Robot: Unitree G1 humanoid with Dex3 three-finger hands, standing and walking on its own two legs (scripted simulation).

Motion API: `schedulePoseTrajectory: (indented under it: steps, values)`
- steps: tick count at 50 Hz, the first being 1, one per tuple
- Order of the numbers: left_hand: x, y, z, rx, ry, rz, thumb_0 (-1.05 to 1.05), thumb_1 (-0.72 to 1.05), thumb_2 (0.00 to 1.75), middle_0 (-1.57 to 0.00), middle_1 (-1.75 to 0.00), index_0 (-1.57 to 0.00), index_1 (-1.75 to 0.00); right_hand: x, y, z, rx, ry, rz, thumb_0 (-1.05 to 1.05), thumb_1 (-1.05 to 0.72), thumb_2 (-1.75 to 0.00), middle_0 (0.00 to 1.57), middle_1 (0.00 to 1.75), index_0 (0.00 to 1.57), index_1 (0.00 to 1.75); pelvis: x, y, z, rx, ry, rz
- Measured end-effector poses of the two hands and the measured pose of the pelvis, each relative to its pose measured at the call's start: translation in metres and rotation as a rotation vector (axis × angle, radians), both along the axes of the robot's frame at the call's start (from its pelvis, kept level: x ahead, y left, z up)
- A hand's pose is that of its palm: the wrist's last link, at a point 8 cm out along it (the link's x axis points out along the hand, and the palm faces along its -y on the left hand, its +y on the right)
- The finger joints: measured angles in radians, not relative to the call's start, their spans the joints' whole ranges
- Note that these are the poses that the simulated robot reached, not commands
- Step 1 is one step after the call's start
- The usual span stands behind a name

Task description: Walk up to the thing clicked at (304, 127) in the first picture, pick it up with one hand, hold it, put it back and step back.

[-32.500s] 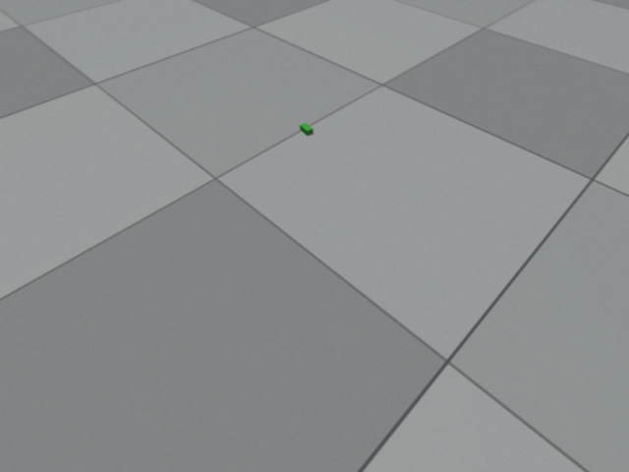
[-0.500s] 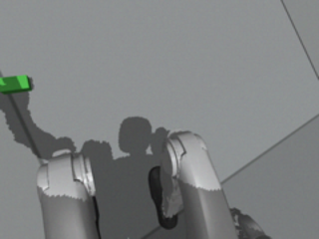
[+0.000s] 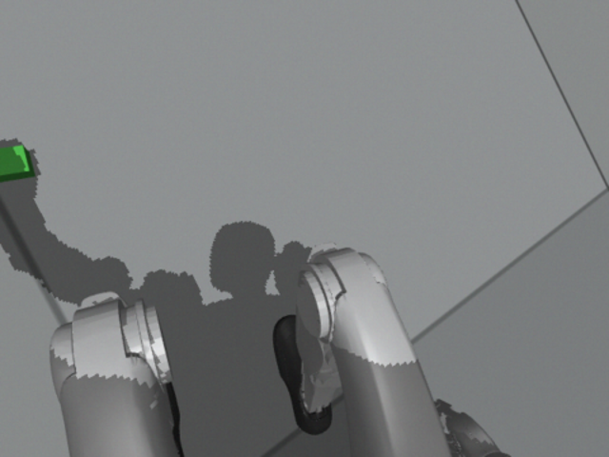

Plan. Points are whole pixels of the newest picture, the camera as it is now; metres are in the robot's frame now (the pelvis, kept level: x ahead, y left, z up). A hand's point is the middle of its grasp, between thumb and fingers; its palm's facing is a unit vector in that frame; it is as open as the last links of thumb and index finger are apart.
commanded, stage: rise first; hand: left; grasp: from above
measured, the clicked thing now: (0, 165) +0.52 +0.32 -0.31
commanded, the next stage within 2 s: approach in 0.96 s
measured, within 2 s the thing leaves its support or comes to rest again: neither
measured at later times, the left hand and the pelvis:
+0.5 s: hand out of the picture +0.46 +0.35 -0.19, palm faces -0.46 -0.10 -0.88, open 12.1 cm; pelvis +0.00 +0.00 +0.00, yaw -1 degrees
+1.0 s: hand out of the picture +0.46 +0.36 -0.18, palm faces -0.46 -0.09 -0.88, open 12.0 cm; pelvis +0.00 +0.00 +0.00, yaw -1 degrees
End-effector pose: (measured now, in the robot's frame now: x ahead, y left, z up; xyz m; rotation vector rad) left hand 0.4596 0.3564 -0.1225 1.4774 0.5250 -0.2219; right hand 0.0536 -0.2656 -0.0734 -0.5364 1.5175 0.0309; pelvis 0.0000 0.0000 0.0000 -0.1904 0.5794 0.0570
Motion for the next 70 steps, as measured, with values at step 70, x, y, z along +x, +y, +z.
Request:
schedulePoseTrajectory:
  steps: [70]
  values:
    - [0.058, -0.05, 0.01, -0.001, -0.064, -0.077, 0.0, -0.2, 0.73, -0.38, -0.77, -0.39, -0.76, -0.023, 0.006, 0.02, -0.025, -0.02, -0.021, 0.0, -0.91, -0.89, 0.2, 0.3, 0.21, 0.3, -0.004, 0.001, 0.003, -0.011, 0.01, -0.005]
